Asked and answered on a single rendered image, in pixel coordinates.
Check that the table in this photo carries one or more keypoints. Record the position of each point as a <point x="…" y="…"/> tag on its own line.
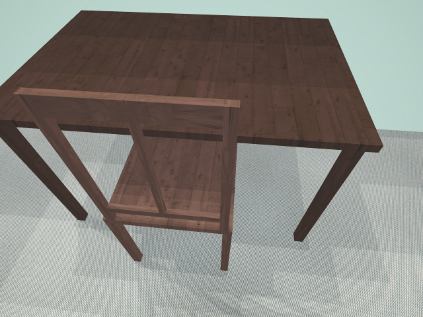
<point x="290" y="74"/>

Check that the chair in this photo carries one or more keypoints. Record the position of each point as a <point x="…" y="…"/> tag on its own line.
<point x="167" y="183"/>

